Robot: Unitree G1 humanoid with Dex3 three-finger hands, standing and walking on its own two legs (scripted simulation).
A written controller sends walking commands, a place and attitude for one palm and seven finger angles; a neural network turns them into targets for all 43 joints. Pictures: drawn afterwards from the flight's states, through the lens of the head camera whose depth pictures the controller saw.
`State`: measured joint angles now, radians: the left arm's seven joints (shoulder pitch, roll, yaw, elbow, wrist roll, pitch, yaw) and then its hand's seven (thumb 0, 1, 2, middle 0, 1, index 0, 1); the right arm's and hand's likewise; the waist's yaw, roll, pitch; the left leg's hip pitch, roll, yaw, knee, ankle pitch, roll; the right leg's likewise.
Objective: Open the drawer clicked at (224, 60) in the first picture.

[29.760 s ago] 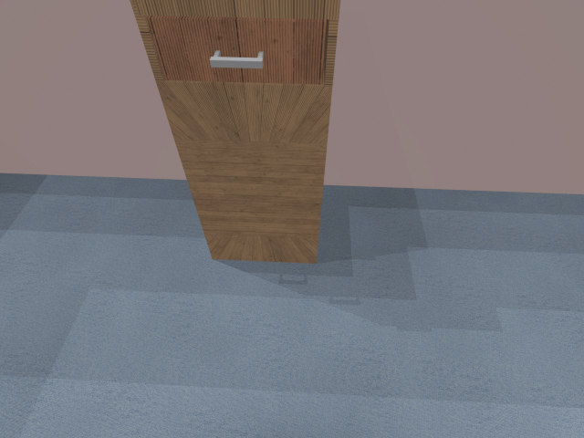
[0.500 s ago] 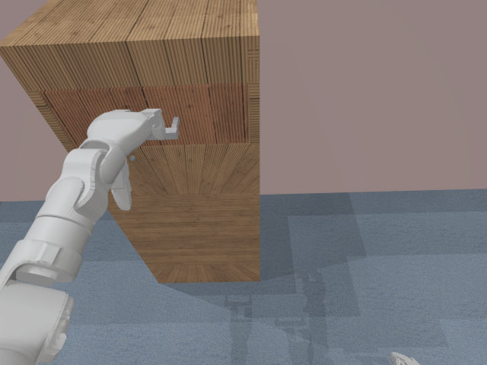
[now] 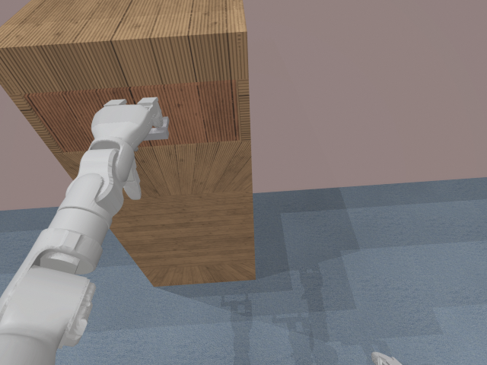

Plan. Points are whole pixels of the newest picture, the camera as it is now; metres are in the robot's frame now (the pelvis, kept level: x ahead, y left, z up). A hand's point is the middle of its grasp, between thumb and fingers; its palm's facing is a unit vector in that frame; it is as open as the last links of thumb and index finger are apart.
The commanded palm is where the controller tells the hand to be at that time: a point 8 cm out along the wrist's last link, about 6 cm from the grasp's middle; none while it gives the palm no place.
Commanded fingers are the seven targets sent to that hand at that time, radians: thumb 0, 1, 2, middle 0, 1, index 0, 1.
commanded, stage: lower the fingers behind the handle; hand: left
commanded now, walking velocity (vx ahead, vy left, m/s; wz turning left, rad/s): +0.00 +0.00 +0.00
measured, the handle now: (139, 129) +0.52 +0.23 +0.11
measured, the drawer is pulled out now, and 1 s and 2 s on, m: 0.00 0.00 0.00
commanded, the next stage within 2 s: lift the fingers back up to retry in 0.92 s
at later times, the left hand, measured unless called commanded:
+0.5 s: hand (135, 149) +0.45 +0.21 +0.12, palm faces +0.01 +0.02 -1.00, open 13.7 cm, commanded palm +0.42 +0.22 +0.14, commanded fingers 0.00 -0.50 0.30 -0.30 -1.20 -0.30 -1.20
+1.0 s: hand (135, 150) +0.45 +0.21 +0.12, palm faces +0.04 +0.01 -1.00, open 13.8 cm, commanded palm +0.42 +0.22 +0.14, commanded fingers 0.00 -0.50 0.30 -0.30 -1.20 -0.30 -1.20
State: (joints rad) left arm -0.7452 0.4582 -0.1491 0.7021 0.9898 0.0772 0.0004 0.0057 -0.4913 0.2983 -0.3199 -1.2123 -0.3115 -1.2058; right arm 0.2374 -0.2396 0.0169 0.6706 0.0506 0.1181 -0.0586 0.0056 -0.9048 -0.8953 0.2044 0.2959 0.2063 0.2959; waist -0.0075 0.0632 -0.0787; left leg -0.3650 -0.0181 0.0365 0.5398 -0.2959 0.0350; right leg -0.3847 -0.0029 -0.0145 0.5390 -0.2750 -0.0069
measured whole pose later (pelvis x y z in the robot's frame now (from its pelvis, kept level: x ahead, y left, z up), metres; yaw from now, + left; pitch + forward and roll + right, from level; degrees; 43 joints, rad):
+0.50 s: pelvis -0.01 -0.02 -0.01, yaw +0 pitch +9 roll +0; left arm -0.81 0.48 -0.14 0.81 1.01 0.06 0.07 0.01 -0.49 0.30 -0.32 -1.23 -0.31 -1.31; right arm 0.25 -0.27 0.01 0.66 0.06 0.11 -0.06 0.00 -0.91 -0.90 0.20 0.30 0.20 0.30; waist -0.02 0.05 -0.09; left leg -0.45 0.00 0.02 0.60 -0.31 0.01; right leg -0.46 0.02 -0.03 0.59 -0.29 -0.03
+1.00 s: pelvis -0.02 -0.01 -0.01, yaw +0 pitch +10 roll +0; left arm -0.82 0.50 -0.12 0.83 1.02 0.04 0.10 0.00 -0.49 0.30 -0.31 -1.20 -0.28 -1.35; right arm 0.31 -0.27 0.00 0.66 0.06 0.11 -0.06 0.01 -0.91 -0.90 0.20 0.30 0.20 0.30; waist -0.03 0.04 -0.10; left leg -0.50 0.00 0.04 0.64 -0.31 0.02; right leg -0.51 0.02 -0.02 0.62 -0.28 -0.02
